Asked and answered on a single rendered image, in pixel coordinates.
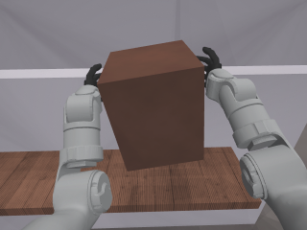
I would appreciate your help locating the left robot upper arm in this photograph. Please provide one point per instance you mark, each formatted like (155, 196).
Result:
(79, 199)

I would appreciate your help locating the carton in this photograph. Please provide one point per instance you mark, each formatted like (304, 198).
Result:
(154, 99)

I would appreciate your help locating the robot left hand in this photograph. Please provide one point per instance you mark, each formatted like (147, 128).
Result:
(91, 77)

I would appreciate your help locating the robot left forearm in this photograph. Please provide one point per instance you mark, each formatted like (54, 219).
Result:
(81, 132)

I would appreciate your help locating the robot right hand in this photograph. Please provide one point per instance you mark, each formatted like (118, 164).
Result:
(213, 62)

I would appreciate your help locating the table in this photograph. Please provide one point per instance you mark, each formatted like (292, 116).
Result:
(28, 178)

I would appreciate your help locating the right robot upper arm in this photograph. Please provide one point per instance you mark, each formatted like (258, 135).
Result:
(276, 175)

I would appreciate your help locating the robot right forearm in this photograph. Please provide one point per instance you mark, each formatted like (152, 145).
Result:
(253, 129)

